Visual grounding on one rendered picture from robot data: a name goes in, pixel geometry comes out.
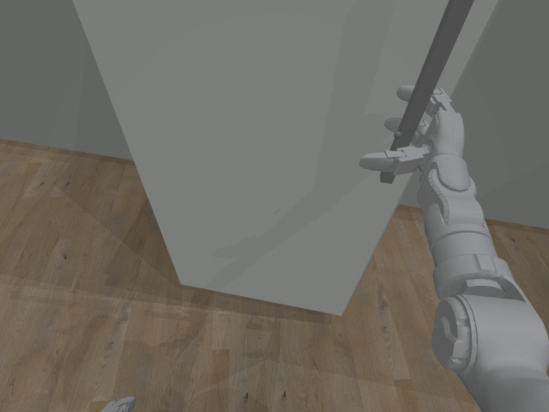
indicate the right robot forearm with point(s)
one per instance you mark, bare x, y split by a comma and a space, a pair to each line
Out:
465, 258

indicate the handle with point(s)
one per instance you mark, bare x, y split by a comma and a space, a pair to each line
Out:
447, 33

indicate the right robot upper arm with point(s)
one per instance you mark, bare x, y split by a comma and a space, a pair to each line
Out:
498, 349

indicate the robot right hand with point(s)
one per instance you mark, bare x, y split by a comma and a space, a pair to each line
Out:
444, 136

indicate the fridge door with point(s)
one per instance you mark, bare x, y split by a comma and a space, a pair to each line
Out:
247, 120

